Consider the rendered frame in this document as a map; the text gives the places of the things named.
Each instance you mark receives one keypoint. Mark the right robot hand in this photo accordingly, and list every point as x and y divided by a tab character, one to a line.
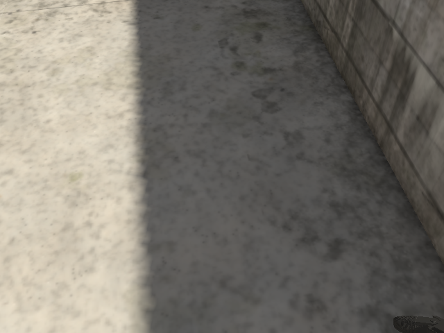
418	324

